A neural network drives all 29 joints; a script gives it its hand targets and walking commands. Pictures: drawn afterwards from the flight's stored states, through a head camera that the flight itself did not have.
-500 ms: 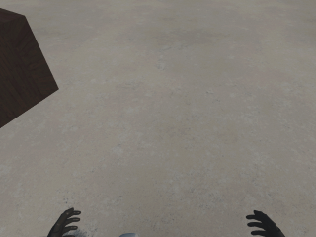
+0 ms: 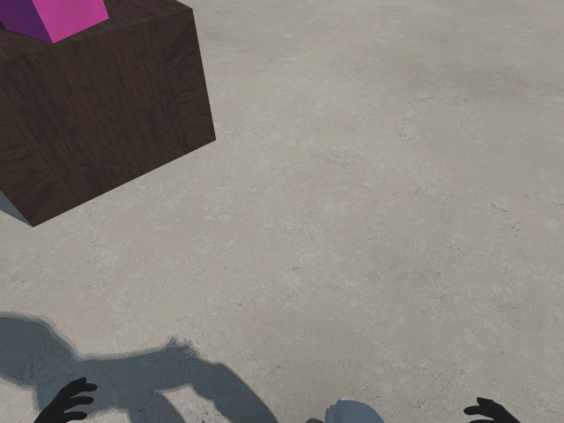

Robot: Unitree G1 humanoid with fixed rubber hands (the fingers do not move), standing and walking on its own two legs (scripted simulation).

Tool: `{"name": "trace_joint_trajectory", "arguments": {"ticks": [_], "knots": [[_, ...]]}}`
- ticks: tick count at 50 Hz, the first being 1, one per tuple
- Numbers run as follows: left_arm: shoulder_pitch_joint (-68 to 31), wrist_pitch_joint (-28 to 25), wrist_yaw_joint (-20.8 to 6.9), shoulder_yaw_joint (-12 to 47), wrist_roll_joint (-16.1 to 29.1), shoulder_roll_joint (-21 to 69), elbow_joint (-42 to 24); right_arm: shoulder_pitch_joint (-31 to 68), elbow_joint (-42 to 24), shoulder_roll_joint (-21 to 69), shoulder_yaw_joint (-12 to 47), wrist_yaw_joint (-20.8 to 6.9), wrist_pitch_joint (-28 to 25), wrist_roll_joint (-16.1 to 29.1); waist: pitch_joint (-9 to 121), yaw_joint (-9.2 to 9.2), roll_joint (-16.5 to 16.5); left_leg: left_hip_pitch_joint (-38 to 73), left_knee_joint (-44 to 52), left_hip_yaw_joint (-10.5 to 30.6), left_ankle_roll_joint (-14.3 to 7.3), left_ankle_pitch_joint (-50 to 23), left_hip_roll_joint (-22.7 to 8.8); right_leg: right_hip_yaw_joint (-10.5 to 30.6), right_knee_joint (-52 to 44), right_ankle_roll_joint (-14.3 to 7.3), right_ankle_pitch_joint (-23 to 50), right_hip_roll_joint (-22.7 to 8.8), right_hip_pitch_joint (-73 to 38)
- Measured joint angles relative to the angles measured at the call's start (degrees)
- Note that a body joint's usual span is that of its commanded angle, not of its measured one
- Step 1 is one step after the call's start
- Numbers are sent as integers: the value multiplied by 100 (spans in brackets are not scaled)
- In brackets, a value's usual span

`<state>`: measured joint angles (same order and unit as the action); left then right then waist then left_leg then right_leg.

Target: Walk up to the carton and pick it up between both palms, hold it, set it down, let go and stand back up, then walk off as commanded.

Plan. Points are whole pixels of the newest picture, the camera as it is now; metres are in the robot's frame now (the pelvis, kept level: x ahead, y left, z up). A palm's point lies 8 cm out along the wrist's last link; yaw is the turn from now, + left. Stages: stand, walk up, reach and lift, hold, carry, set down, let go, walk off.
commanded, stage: walk up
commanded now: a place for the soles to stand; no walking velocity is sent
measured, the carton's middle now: out of the picture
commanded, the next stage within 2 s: none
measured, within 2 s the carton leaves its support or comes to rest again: neither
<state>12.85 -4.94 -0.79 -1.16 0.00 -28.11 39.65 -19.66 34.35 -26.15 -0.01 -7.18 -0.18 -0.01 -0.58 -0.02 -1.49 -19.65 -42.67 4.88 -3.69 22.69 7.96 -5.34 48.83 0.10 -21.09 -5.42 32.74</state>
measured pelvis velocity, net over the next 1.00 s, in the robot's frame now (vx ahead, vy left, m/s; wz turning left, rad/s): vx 0.40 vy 0.04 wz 0.46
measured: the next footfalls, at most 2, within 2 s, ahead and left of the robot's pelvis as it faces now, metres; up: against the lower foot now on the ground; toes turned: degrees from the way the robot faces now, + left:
right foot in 0.04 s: +0.16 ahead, -0.11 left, +0.00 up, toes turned -5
left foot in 0.56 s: +0.35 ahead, +0.20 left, +0.00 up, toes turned +22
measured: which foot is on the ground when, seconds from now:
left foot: down 0.00-0.08, up 0.10-0.54, down 0.56-0.96, up 0.98-1.00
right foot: up 0.00-0.02, down 0.04-0.62, up 0.64-0.92, down 0.94-1.00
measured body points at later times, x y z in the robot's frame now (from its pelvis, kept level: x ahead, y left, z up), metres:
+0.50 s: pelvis +0.20 +0.00 +0.01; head +0.20 -0.02 +0.46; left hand +0.21 +0.35 -0.05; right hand +0.38 -0.27 -0.09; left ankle +0.29 +0.19 -0.68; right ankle +0.12 -0.11 -0.71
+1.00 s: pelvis +0.40 +0.04 -0.02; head +0.40 +0.01 +0.43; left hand +0.36 +0.38 -0.07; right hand +0.64 -0.18 -0.11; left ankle +0.32 +0.17 -0.70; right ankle +0.55 +0.01 -0.71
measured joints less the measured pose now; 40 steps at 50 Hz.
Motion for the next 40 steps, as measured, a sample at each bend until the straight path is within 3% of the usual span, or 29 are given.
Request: {"name": "trace_joint_trajectory", "arguments": {"ticks": [2, 4, 6, 9, 13, 18, 22, 27, 29, 31, 32, 35, 37, 40], "knots": [[82, -12, -2, 0, 0, 0, 31, 0, 0, 0, 0, 6, -7, 0, 140, 0, 5, 106, 0, 108, 0, 146, 104, 26, -357, -5, 97, 1, -179], [181, -78, -5, 1, 0, 38, 61, 7, 2, -5, -1, 31, -11, 0, 266, 0, 140, 247, -7, 268, 3, 312, 80, -28, -496, -61, 661, 82, -350], [286, -214, 0, -1, 0, 66, 62, 16, 4, 18, 1, 48, -24, 0, 323, -5, 303, 264, -373, 348, 4, 382, -11, -225, -547, -208, 447, 135, -609], [417, -253, 2, 0, 0, 66, 66, 20, 3, 19, 0, 63, -36, 0, 245, -5, 355, -17, -1491, 76, 5, 228, -171, -456, -713, -253, 118, 36, -1183], [671, -256, 2, 0, 0, 66, 65, 39, 1, -65, 0, 64, -50, 0, 89, -2, 500, -427, -1887, -68, 6, -493, -601, -684, -1161, -230, 0, 13, -1992], [711, -256, 2, 1, 0, 67, 64, 39, 1, -94, 1, 53, 75, 0, -251, 1, 633, -929, -1772, -191, 19, -1330, -1160, -950, -1486, -151, -212, 16, -2795], [712, -248, 2, 1, 0, 68, 64, 44, -1, -95, 1, 35, 116, 0, -407, 3, 641, -1027, -1103, -396, 20, -1692, -1430, -1092, -1568, -51, -463, 19, -3192], [711, -135, 2, 0, 0, 68, 66, 46, -3, -95, 0, 29, 127, 0, -215, 3, 593, -1017, -109, -696, 20, -1558, -1453, -1370, -1519, 123, -906, 23, -3387], [694, -48, 2, 0, 0, 52, 70, 56, -1, -43, 1, 31, 89, 0, -126, 5, 425, -975, -7, -795, 113, -952, -1330, -1446, -1296, 142, -1180, -98, -3367], [615, 45, 1, 3, 0, 71, 69, 49, -3, 54, -4, 70, -30, 1, -166, 19, -7, -923, -43, -946, 197, -848, -990, -1229, -373, 137, -1194, -550, -3032], [564, 63, -3, 3, 0, 125, 68, 29, 1, 44, -6, 139, -88, 0, -207, 23, -83, -915, -96, -951, 198, -823, -896, -889, 390, 121, -1080, -579, -2697], [389, 70, -17, 1, 0, 236, 62, -87, 2, 40, -2, 301, -110, 0, -264, 14, -81, -845, -91, -773, 183, -674, -809, -183, 2173, 121, -962, -195, -1523], [268, 49, -24, 1, 0, 233, 58, -143, -1, 40, -2, 416, -129, 0, -332, 9, -133, -670, 38, -698, 183, -643, -732, -38, 2431, 122, -732, -174, -863], [133, 31, -55, 2, 0, 230, 57, -148, -3, 41, 1, 544, -228, 0, -458, 4, -220, -366, 99, -638, 183, -517, -622, 183, 1954, 122, -577, -176, -154]]}}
